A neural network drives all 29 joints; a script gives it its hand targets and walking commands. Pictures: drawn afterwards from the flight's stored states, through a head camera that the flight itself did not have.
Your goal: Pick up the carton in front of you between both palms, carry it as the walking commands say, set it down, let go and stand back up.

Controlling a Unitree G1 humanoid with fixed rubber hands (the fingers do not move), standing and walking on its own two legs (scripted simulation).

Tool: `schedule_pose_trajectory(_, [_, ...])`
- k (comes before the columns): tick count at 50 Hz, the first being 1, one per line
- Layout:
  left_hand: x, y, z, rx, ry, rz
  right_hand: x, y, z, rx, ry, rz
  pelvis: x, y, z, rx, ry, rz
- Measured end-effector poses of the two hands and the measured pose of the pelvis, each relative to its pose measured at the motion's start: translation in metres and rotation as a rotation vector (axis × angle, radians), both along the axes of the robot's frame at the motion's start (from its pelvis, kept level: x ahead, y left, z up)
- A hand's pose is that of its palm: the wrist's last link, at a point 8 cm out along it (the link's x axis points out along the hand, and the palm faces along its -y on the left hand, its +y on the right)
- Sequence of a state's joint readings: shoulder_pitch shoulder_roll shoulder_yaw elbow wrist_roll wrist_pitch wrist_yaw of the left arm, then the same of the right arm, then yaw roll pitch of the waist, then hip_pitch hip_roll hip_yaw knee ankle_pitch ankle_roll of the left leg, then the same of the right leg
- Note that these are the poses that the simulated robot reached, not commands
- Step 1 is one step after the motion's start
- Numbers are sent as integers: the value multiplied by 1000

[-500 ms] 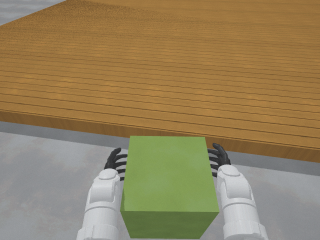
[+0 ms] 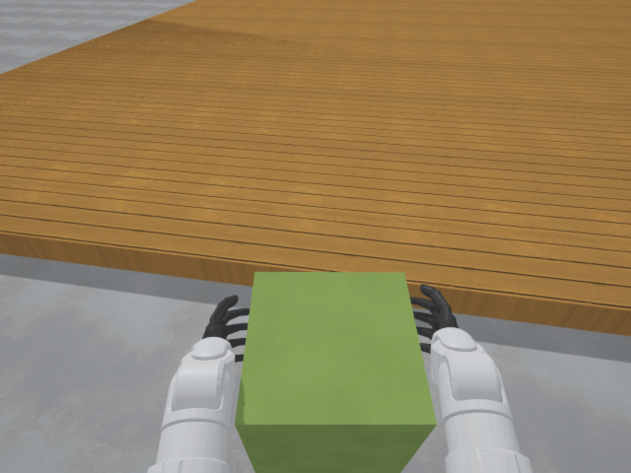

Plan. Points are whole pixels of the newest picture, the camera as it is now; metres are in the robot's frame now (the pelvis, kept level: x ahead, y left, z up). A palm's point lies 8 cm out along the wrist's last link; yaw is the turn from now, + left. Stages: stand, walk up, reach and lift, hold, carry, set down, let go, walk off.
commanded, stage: hold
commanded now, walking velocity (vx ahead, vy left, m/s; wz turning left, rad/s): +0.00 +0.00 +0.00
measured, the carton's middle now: (328, 379) +0.28 +0.00 -0.04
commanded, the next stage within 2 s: carry in 0.42 s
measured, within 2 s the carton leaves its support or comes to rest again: neither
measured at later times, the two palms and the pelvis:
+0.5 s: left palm (217, 345) +0.28 +0.15 +0.05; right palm (444, 338) +0.29 -0.15 +0.06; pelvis -0.01 +0.00 +0.00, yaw -2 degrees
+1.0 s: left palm (234, 254) +0.43 +0.14 +0.08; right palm (426, 253) +0.43 -0.16 +0.08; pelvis +0.17 +0.00 +0.00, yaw -3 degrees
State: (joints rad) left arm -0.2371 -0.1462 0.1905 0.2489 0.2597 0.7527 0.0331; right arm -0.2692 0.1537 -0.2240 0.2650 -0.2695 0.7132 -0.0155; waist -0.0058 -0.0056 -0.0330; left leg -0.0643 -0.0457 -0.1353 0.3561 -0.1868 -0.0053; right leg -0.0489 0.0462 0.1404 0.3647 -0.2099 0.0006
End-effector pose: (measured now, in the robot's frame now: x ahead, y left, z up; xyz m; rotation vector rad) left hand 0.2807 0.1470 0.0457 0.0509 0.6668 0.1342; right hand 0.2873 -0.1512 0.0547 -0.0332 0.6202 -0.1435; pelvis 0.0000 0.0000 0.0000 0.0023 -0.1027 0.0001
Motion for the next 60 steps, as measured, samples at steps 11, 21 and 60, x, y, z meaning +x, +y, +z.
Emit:
schedule_pose_trajectory(11, [-5, 0, 2, -1, 25, -1, -6, 0, 2, 1, 24, -8, -9, 1, -1, -1, -25, -3])
schedule_pose_trajectory(21, [-3, 1, 3, -6, 15, 2, -5, 1, 3, 7, 14, -16, -13, 3, -2, 0, -10, -7])
schedule_pose_trajectory(60, [288, -48, 34, -65, 42, -3, 267, -48, 27, 101, 42, -117, 292, -32, -16, -6, 178, -40])
